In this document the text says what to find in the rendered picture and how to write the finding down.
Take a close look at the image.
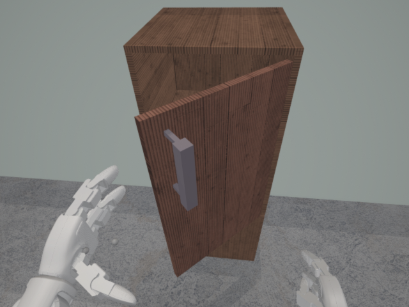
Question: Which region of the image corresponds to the robot left hand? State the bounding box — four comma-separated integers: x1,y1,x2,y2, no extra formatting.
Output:
38,165,137,306

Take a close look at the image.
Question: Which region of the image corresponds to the robot left forearm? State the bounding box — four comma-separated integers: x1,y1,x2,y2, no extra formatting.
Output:
12,275,77,307

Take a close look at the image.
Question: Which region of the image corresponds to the handle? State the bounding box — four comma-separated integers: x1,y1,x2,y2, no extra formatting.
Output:
164,129,198,211

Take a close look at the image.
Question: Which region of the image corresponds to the cupboard door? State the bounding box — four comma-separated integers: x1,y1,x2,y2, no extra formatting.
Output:
134,59,293,277

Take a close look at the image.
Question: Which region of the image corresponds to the robot right hand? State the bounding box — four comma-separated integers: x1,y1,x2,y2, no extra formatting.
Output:
297,249,348,307

